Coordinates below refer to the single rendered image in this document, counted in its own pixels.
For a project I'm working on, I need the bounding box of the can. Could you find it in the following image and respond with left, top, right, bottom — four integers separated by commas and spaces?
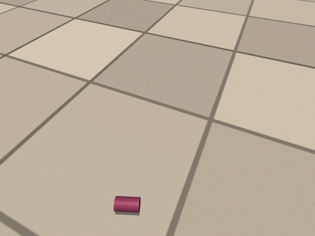
114, 196, 141, 212

